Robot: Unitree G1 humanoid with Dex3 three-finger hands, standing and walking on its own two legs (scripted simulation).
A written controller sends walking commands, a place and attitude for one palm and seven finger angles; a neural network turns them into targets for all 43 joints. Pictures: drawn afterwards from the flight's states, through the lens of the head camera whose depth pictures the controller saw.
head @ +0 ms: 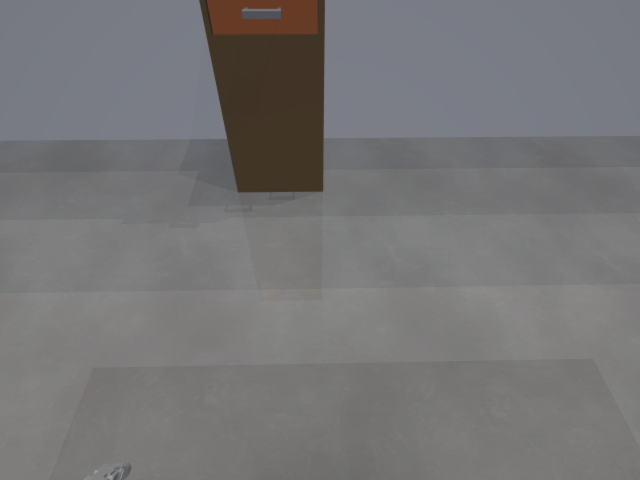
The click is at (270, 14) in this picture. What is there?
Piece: drawer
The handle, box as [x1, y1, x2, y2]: [242, 7, 281, 18]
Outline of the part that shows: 242,9 243,18 280,18 281,16 280,7 278,7 277,9 248,9 247,7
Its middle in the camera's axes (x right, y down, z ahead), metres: -0.20 -0.76 +1.29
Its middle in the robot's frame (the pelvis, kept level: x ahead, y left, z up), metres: +1.47 +0.26 +0.04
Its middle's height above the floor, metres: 0.81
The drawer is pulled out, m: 0.00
